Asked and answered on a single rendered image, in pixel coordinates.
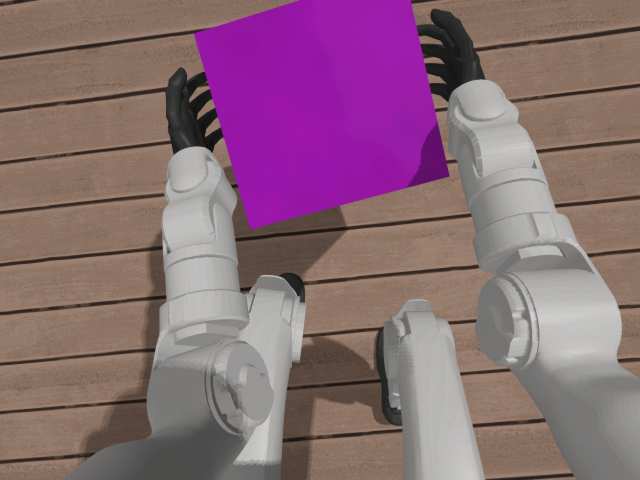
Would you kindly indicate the robot left forearm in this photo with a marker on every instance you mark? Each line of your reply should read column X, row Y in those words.
column 204, row 304

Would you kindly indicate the robot left hand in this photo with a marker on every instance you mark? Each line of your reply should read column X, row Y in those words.
column 183, row 127

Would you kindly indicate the robot right foot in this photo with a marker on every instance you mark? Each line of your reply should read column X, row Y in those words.
column 392, row 415

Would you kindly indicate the robot right forearm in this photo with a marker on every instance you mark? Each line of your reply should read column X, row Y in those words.
column 515, row 219

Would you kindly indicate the right robot upper arm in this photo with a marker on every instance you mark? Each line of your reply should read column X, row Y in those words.
column 558, row 331

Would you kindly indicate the robot right hand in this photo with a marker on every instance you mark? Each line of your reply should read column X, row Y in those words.
column 462, row 63

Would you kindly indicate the left robot shin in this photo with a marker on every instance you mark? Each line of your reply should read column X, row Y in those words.
column 270, row 282

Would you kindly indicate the left robot upper arm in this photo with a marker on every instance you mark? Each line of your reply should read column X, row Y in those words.
column 203, row 406

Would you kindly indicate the carton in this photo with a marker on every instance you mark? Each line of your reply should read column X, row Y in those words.
column 322, row 103

